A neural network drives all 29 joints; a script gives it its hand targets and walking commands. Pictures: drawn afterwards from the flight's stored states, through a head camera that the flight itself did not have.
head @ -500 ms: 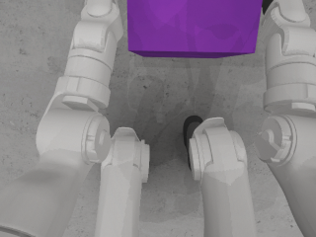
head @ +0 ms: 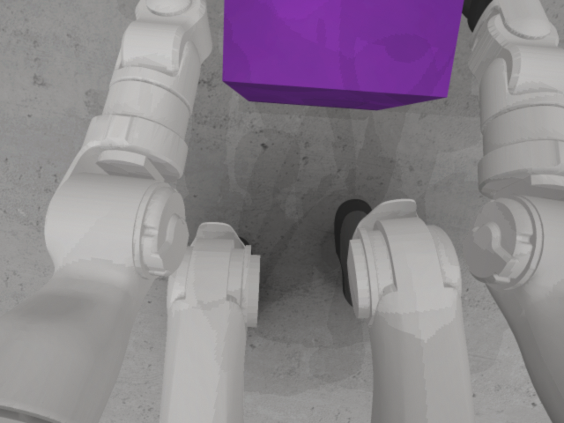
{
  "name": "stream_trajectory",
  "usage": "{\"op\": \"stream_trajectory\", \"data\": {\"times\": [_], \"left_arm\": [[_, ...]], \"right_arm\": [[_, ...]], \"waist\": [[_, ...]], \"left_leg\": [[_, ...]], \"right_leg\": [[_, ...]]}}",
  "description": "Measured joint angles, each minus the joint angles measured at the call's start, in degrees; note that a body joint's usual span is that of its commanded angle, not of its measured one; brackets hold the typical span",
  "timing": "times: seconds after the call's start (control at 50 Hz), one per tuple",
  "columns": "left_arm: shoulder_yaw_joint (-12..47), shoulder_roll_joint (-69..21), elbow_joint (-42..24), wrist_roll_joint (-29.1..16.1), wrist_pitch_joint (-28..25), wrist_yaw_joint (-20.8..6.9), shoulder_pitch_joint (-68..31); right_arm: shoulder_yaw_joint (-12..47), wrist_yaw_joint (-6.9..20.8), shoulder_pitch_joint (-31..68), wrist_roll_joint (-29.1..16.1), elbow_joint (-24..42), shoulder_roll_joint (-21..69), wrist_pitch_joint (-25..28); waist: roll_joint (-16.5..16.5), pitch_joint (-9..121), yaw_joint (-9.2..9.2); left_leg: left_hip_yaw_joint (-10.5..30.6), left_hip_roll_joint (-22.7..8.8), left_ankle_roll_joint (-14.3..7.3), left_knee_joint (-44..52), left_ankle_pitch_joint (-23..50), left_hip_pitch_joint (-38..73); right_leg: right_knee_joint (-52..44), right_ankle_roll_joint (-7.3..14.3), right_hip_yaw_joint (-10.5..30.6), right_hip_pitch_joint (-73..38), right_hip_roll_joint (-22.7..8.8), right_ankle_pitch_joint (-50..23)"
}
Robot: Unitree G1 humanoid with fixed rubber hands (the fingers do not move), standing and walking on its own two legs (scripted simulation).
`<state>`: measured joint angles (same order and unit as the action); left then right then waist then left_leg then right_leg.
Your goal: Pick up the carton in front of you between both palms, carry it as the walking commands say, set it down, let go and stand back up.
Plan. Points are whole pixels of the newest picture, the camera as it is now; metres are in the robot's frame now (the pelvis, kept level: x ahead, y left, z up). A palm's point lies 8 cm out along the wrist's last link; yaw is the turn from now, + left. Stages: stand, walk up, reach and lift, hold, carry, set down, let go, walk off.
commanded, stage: set down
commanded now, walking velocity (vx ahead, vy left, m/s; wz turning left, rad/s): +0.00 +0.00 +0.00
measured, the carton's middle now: (328, 13) +0.53 -0.11 -0.26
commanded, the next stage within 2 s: let go in 1.80 s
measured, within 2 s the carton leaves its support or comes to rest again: neither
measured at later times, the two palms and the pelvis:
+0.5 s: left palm out of the picture +0.57 +0.05 -0.18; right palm out of the picture +0.51 -0.26 -0.19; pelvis -0.01 +0.00 -0.01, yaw -1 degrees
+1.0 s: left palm out of the picture +0.59 +0.06 -0.11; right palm out of the picture +0.52 -0.30 -0.11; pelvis -0.01 -0.01 +0.01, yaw -1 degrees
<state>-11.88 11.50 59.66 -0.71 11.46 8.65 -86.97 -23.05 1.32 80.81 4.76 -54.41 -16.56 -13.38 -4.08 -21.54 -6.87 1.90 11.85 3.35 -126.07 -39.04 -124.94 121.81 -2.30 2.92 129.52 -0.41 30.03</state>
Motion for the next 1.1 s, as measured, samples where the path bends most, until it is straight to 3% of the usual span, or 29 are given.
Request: {"op": "stream_trajectory", "data": {"times": [0.42, 0.52, 0.56, 0.66, 0.78, 0.96, 1.1], "left_arm": [[-4.4, 0.4, 0.4, 5.0, -1.1, -5.4, -2.8], [-2.1, 1.4, 1.2, 4.4, -2.3, -5.2, -3.4], [0.8, 2.5, 2.2, 2.6, -2.9, -4.0, -3.9], [7.6, 6.9, 3.1, -5.4, -3.9, -1.3, -3.3], [12.0, 9.8, 1.6, -10.6, -4.1, -1.2, -3.1], [9.0, 8.6, -5.1, -9.0, -0.8, 0.2, 0.2], [3.3, 6.7, -2.3, -4.8, 1.1, -0.5, 1.7]], "right_arm": [[-4.1, 5.6, 3.8, 3.5, -2.9, -1.6, 1.5], [-5.0, 4.7, 5.0, 3.3, -6.0, -2.1, 4.2], [-4.2, 2.5, 5.6, 2.2, -8.6, -2.9, 6.3], [0.5, -1.9, 5.6, -5.4, -12.9, -6.8, 10.0], [6.6, -2.2, 6.2, -13.4, -13.0, -10.7, 10.6], [8.9, -3.8, 4.5, -14.6, -5.5, -8.3, 6.4], [7.5, -4.0, 1.4, -11.3, -4.4, -6.3, 3.7]], "waist": [[0.5, -4.9, 0.14], [1.1, -6.5, 0.15], [1.4, -7.8, 0.22], [1.8, -8.3, 0.36], [2.2, -7.0, 0.69], [2.0, -1.0, 0.81], [1.3, 7.8, 0.56]], "left_leg": [[-0.5, -1.6, -1.0, -1.8, 0.7, 1.0], [-0.8, -2.0, -1.0, -2.1, 0.4, 1.6], [-0.9, -2.2, -0.9, -2.1, 0.3, 2.1], [-0.7, -3.1, -0.9, -2.6, -0.1, 1.7], [-0.6, -4.1, -0.7, -3.2, 0.0, 0.7], [-1.0, -5.8, -0.9, 0.2, 0.4, 2.4], [-1.3, -6.5, -1.3, 8.9, 2.1, 4.9]], "right_leg": [[1.2, 0.1, -0.6, -1.6, -0.5, -0.6], [1.6, 0.0, -0.5, -2.1, -0.5, -0.3], [1.7, 0.1, -0.6, -2.5, -0.6, -0.2], [2.1, 1.0, -1.4, -1.9, -1.1, 0.0], [2.8, 2.2, -2.3, -0.6, -1.6, -0.3], [-0.5, 2.3, -1.9, -1.4, 0.0, -1.6], [-8.6, 2.0, -1.2, -3.9, 0.8, -2.8]]}}
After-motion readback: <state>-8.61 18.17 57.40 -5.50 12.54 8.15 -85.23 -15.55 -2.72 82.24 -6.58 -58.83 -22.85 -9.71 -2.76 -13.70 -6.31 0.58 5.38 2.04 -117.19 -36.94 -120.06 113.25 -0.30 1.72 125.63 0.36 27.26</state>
